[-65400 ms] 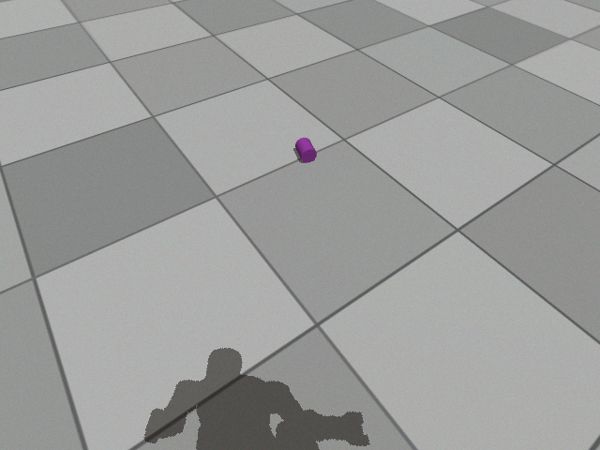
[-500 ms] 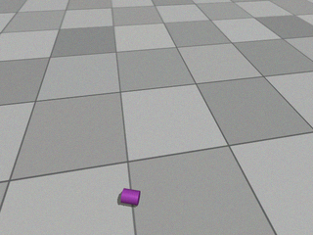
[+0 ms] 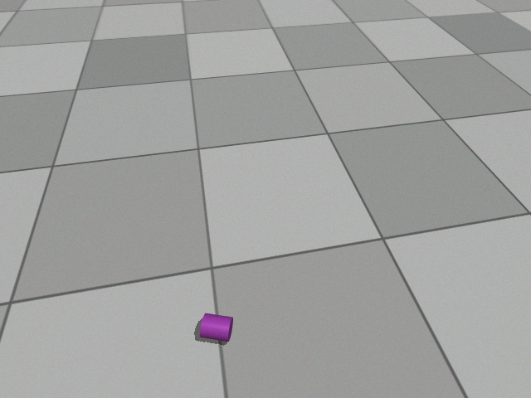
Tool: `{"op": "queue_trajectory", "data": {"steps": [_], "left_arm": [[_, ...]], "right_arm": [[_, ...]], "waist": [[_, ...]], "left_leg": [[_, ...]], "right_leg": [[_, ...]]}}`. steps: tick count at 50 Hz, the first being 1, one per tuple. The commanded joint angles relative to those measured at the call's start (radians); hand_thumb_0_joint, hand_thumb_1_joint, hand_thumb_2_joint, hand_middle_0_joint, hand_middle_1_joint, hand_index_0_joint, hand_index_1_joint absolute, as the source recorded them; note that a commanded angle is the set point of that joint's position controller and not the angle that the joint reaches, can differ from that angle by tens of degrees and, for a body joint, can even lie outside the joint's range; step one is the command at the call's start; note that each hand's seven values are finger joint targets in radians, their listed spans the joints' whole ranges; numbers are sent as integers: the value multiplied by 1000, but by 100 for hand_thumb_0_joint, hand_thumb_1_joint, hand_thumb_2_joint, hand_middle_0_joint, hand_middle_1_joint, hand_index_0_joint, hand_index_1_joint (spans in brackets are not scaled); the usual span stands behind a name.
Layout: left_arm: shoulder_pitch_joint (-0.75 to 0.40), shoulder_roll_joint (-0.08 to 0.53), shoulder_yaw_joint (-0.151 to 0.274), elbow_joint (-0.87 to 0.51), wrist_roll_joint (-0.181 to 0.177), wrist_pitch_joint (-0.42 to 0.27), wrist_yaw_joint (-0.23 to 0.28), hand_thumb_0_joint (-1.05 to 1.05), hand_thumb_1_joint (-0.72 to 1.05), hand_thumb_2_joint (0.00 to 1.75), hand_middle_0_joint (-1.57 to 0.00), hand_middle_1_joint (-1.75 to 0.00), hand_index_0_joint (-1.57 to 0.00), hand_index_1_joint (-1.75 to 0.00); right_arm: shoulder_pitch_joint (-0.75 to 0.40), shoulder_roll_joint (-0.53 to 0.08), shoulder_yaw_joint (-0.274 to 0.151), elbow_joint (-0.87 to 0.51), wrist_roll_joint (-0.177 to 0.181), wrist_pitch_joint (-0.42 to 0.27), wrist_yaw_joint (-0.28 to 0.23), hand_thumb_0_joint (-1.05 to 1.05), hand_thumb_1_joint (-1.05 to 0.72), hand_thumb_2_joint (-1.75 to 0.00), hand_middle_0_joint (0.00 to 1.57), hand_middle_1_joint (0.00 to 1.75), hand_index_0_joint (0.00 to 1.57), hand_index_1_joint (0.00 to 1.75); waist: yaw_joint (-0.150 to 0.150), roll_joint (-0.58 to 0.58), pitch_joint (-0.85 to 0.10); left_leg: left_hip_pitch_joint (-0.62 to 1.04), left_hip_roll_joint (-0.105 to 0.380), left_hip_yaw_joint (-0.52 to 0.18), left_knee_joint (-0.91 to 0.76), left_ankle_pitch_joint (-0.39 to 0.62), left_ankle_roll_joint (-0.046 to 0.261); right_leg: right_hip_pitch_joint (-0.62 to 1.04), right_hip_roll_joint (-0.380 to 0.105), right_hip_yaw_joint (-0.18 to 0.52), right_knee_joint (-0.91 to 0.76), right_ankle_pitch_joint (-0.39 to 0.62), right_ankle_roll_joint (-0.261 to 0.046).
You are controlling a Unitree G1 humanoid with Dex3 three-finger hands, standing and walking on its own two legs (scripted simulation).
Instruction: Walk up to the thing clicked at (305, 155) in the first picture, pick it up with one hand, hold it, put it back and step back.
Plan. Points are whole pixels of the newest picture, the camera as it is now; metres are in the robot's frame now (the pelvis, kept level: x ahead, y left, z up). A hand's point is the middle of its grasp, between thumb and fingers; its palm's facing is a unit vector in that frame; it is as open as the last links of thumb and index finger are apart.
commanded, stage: stand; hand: left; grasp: from above
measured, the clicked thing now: (216, 327) +0.48 +0.17 -0.74
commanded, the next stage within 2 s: step back in 1.18 s
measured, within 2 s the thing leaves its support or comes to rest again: neither
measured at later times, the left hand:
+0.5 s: hand out of the picture +0.09 +0.24 -0.16, palm faces +0.01 -0.95 -0.33, open 7.4 cm
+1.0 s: hand out of the picture +0.09 +0.24 -0.16, palm faces -0.01 -0.94 -0.33, open 7.4 cm
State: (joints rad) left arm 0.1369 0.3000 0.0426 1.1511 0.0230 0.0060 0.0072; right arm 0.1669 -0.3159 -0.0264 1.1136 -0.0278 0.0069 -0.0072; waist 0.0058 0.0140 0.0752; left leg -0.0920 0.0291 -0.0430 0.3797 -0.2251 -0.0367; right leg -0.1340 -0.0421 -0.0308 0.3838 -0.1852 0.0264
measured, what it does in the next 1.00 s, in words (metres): stands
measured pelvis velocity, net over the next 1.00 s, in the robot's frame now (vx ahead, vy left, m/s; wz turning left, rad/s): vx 0.01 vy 0.00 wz -0.02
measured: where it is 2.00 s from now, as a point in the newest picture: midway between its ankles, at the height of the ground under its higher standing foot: outside the picture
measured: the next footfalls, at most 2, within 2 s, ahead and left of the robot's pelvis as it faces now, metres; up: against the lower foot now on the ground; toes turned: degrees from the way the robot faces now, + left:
right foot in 1.88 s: -0.08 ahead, -0.06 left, +0.00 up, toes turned -2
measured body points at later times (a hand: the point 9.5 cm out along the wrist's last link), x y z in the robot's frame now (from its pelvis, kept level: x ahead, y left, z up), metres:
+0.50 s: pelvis +0.01 +0.00 +0.00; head +0.02 -0.01 +0.45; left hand +0.09 +0.29 -0.13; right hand +0.08 -0.29 -0.14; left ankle -0.01 +0.15 -0.74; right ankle +0.02 -0.14 -0.74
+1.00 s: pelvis +0.01 +0.00 +0.00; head +0.02 -0.01 +0.45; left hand +0.09 +0.29 -0.13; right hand +0.08 -0.30 -0.14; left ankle -0.01 +0.15 -0.74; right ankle +0.02 -0.14 -0.74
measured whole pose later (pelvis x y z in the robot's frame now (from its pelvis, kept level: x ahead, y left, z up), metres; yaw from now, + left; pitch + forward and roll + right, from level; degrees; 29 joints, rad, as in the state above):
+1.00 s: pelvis +0.01 +0.00 +0.00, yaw -1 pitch -3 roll +0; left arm 0.10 0.32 0.03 1.14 0.01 -0.01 0.00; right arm 0.12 -0.33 -0.02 1.12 -0.02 0.00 0.00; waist 0.00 0.01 0.06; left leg -0.06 0.04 -0.02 0.33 -0.22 -0.04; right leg -0.13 -0.03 -0.02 0.36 -0.18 0.02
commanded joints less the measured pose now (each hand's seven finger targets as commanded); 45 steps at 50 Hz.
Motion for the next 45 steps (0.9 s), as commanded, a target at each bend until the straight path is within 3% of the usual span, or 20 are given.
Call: {"op": "queue_trajectory", "data": {"steps": [1,4,7,11,13,16,21,31,36,40,45], "left_arm": [[-46,205,29,-61,-2,-26,17,0,90,90,-20,-30,-20,-30],[-46,208,30,-56,-6,-28,18,0,90,90,-20,-30,-20,-30],[-53,211,30,-55,-7,-29,18,0,90,90,-20,-30,-20,-30],[-64,202,26,-54,-9,-24,17,0,90,90,-20,-30,-20,-30],[-60,208,26,-51,-7,-24,15,0,90,90,-20,-30,-20,-30],[-72,214,26,-58,-8,-26,14,0,90,90,-20,-30,-20,-30],[-82,221,26,-59,-8,-24,11,0,90,90,-20,-30,-20,-30],[-88,225,22,-68,-11,-33,11,0,90,90,-20,-30,-20,-30],[-82,221,18,-69,-12,-32,11,0,90,90,-20,-30,-20,-30],[-85,230,19,-67,-10,-30,12,0,90,90,-20,-30,-20,-30],[-83,238,20,-70,-10,-33,10,0,90,90,-20,-30,-20,-30]], "right_arm": [[-30,-193,-34,-55,6,-26,-17,0,-90,-90,20,30,20,30],[-33,-196,-30,-57,8,-30,-19,0,-90,-90,20,30,20,30],[-35,-195,-25,-50,9,-32,-21,0,-90,-90,20,30,20,30],[-41,-206,-26,-48,9,-30,-23,0,-90,-90,20,30,20,30],[-55,-198,-23,-48,8,-29,-20,0,-90,-90,20,30,20,30],[-54,-203,-23,-46,11,-31,-19,0,-90,-90,20,30,20,30],[-59,-204,-22,-43,10,-30,-16,0,-90,-90,20,30,20,30],[-68,-212,-26,-43,10,-34,-15,0,-90,-90,20,30,20,30],[-69,-217,-24,-38,12,-32,-14,0,-90,-90,20,30,20,30],[-77,-217,-26,-39,10,-27,-11,0,-90,-90,20,30,20,30],[-74,-215,-28,-40,9,-26,-9,0,-90,-90,20,30,20,30]], "waist": [[4,-6,-44],[1,-9,-86],[4,-15,-85],[0,-7,-83],[6,-21,-55],[3,-13,-64],[-1,-4,-53],[-4,-12,-122],[-3,-10,-113],[-5,-18,-79],[-5,-16,-69]], "left_leg": [[-72,72,-48,-73,82,53],[-37,80,-45,-67,181,51],[-31,83,-43,-62,233,46],[-31,85,-36,-73,217,45],[-42,81,-38,-83,177,42],[-36,85,-37,-86,186,41],[-56,81,-32,-104,112,41],[-1,95,-26,-79,279,41],[7,94,-21,-80,268,39],[-20,90,-23,-97,172,42],[-20,91,-20,-100,151,41]], "right_leg": [[36,-79,84,-86,23,-35],[63,-85,76,-61,161,-37],[78,-85,68,-50,208,-36],[73,-83,68,-61,186,-36],[54,-76,65,-72,124,-33],[55,-80,70,-71,143,-34],[47,-76,75,-84,74,-35],[86,-90,72,-49,258,-42],[74,-89,72,-56,254,-41],[52,-79,72,-76,144,-39],[37,-81,83,-81,131,-43]]}}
